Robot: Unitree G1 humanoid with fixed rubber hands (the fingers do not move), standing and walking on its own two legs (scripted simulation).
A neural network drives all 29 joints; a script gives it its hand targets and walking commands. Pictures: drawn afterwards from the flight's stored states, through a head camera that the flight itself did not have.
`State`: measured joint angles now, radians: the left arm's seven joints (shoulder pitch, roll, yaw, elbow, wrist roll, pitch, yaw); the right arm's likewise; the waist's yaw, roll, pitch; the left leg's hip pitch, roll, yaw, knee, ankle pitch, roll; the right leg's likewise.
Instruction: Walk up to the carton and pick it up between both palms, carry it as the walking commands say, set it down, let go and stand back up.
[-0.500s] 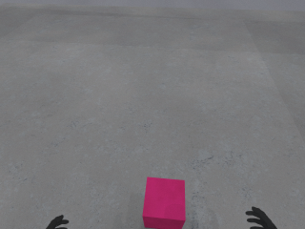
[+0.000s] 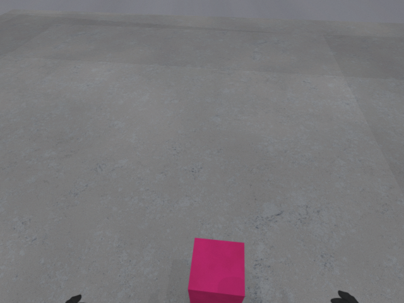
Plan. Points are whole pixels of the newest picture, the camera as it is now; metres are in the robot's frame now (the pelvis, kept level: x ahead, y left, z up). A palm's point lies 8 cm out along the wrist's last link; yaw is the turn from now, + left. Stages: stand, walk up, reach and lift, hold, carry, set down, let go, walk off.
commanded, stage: stand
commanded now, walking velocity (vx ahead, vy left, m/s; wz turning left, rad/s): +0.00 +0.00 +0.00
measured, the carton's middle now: (216, 274) +0.39 -0.04 -0.65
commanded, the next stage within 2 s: none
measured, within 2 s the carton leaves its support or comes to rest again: neither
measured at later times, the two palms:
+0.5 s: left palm out of the picture +0.07 +0.31 -0.10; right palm out of the picture +0.08 -0.30 -0.10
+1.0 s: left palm out of the picture +0.07 +0.31 -0.10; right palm out of the picture +0.07 -0.31 -0.10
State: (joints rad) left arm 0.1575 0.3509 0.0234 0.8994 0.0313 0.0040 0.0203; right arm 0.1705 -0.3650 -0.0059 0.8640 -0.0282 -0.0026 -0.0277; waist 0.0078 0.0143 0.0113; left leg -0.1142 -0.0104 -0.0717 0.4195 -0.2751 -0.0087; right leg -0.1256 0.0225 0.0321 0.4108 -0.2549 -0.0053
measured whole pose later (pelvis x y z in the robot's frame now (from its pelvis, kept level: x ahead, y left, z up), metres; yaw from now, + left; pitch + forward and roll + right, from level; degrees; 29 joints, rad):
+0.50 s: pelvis -0.02 +0.00 +0.00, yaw +0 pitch -2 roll +0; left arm 0.14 0.37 0.01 1.00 0.03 0.00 0.01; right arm 0.15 -0.38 0.00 0.96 -0.02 -0.01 -0.02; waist 0.01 0.01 0.02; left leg -0.10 -0.01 -0.07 0.37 -0.23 -0.01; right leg -0.12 0.02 0.04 0.37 -0.21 0.00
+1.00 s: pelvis -0.02 +0.00 +0.00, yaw +0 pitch -2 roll +0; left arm 0.12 0.39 0.00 1.04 0.02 -0.01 0.01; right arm 0.13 -0.39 0.00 1.02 -0.02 -0.01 -0.02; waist 0.01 0.01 0.03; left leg -0.09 -0.01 -0.06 0.35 -0.21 -0.01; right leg -0.11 0.01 0.04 0.35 -0.19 0.00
